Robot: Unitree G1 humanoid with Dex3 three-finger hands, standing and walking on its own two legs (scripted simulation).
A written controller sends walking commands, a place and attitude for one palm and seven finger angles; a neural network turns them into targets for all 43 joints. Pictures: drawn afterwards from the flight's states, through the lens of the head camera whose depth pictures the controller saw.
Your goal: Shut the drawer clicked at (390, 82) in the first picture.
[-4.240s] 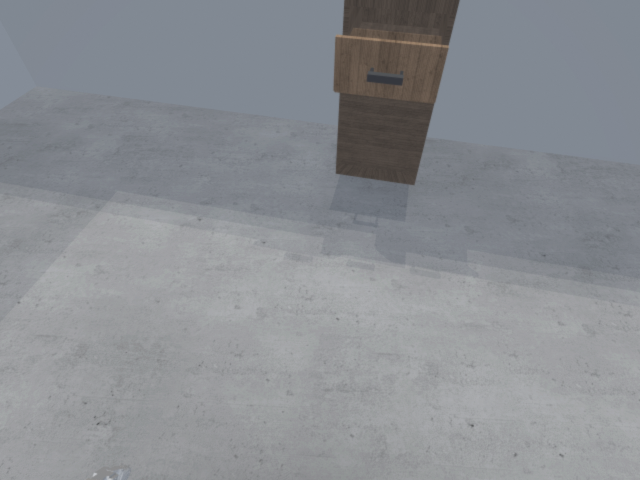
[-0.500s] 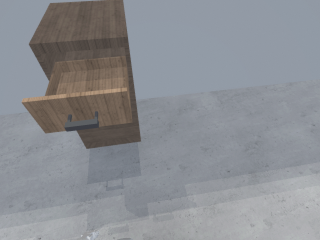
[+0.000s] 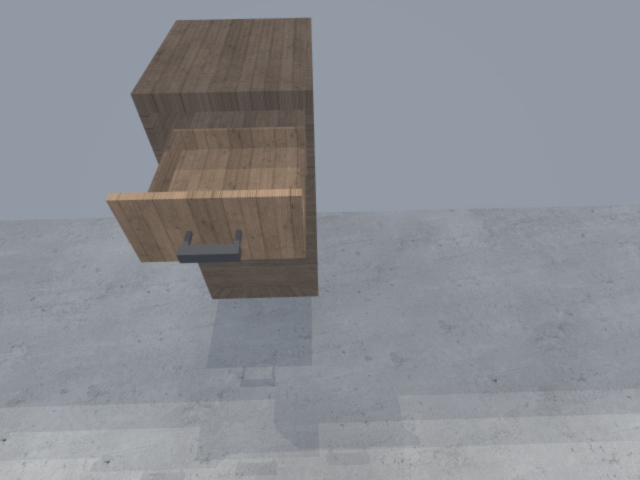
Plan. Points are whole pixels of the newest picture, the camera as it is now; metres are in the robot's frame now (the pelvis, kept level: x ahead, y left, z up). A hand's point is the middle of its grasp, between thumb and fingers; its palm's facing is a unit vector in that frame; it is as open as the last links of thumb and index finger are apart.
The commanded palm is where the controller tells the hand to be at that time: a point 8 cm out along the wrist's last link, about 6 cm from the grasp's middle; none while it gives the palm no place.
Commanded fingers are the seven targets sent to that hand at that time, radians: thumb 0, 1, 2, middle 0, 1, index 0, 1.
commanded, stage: take the last steps up to it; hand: left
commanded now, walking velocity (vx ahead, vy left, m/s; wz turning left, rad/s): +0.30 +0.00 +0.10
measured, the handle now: (211, 244) +0.53 +0.25 -0.08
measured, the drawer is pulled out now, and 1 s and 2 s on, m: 0.29 0.29 0.29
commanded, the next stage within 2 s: come to a stop and stand still in 0.70 s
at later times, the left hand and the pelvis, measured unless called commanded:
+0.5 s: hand out of the picture +0.00 +0.16 -0.18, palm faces +0.15 -0.98 -0.11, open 7.4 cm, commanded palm none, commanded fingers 0.00 0.90 0.90 -0.20 -0.30 -0.20 -0.30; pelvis +0.11 +0.03 -0.01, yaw +2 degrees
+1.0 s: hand (235, 370) +0.31 +0.17 -0.15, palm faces +0.07 -0.97 -0.24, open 7.2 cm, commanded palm none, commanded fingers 0.00 0.90 0.90 -0.20 -0.30 -0.20 -0.30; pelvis +0.23 -0.01 +0.00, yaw +2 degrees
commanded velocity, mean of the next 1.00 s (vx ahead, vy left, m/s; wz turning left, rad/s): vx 0.12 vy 0.02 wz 0.01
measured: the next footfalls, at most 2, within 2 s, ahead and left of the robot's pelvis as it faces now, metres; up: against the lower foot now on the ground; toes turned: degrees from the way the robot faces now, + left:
left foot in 0.42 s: +0.18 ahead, +0.15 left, +0.00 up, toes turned +12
right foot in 0.82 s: +0.29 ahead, -0.06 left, +0.00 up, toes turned +4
